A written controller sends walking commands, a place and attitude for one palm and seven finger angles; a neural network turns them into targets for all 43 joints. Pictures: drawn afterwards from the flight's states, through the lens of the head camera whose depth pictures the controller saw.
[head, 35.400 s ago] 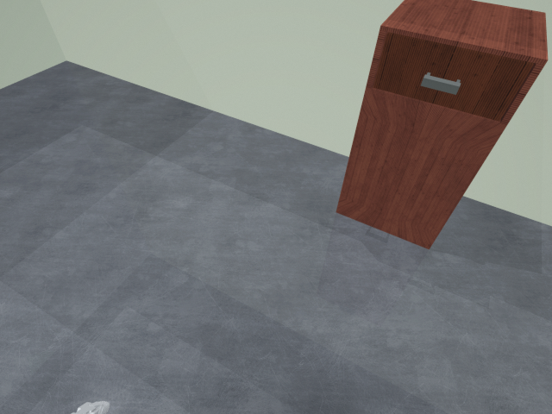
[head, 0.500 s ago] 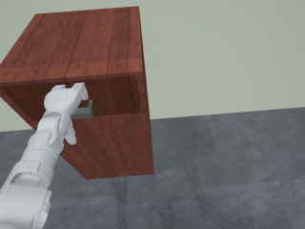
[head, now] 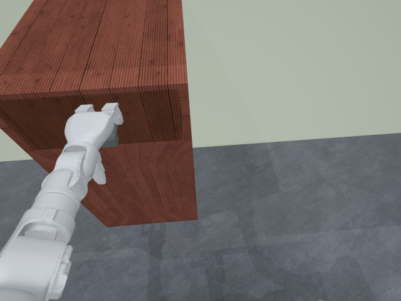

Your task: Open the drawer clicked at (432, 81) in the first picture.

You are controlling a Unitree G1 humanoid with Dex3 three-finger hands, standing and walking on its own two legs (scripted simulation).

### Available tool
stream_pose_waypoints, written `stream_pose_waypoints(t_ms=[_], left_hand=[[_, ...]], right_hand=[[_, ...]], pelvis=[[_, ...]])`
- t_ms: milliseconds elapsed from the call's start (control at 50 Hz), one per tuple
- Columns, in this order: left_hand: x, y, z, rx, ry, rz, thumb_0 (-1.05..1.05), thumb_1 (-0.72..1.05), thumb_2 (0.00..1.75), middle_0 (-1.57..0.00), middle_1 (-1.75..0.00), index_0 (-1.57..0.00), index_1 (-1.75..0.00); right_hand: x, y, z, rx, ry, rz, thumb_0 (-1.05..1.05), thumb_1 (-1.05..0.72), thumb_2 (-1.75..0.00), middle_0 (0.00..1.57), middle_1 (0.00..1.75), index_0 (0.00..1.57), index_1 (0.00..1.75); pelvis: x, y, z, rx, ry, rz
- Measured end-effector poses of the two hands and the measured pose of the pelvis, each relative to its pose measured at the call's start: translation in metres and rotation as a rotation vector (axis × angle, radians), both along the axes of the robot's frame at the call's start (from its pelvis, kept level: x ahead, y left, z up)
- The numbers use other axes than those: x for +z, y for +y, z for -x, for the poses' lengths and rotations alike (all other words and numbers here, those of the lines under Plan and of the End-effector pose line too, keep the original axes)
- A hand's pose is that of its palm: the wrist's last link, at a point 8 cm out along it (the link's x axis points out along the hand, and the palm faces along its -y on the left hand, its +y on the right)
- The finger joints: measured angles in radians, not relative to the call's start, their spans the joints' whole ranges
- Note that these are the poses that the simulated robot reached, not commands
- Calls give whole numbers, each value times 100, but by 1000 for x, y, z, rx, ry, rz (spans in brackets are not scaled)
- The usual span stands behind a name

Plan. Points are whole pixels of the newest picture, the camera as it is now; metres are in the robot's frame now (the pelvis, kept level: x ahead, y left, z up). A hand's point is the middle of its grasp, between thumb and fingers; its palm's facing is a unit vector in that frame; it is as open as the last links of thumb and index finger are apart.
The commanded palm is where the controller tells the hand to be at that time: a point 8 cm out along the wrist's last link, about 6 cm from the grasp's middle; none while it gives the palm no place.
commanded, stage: lower the fingers behind the handle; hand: left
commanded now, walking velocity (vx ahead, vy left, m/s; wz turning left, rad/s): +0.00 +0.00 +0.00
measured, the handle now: (95, 133) +0.48 +0.27 +0.01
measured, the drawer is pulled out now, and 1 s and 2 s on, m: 0.00 0.00 0.00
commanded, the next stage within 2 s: lift the fingers back up to retry in 1.16 s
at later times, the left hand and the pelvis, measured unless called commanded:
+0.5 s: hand (94, 146) +0.44 +0.25 +0.02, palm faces -0.03 -0.02 -1.00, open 13.8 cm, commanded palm +0.41 +0.25 +0.06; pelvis +0.00 +0.00 -0.01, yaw +0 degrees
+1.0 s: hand (95, 147) +0.44 +0.25 +0.02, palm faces -0.03 +0.03 -1.00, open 14.0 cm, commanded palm +0.41 +0.24 +0.05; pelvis -0.02 +0.00 -0.02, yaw +0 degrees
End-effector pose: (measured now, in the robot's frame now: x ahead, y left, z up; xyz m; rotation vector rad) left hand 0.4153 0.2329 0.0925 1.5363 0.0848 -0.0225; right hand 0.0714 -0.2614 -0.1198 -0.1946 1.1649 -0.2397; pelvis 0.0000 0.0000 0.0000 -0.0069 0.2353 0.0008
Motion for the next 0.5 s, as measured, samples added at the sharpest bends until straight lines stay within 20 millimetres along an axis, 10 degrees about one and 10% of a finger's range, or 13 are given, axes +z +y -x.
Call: stream_pose_waypoints(t_ms=[500], left_hand=[[-16,18,-3,77,-31,-18,0,-49,30,-32,-120,-29,-125]], right_hand=[[-6,-2,16,-6,57,3,1,-90,-90,20,30,20,30]], pelvis=[[-8,2,2,-4,47,6]])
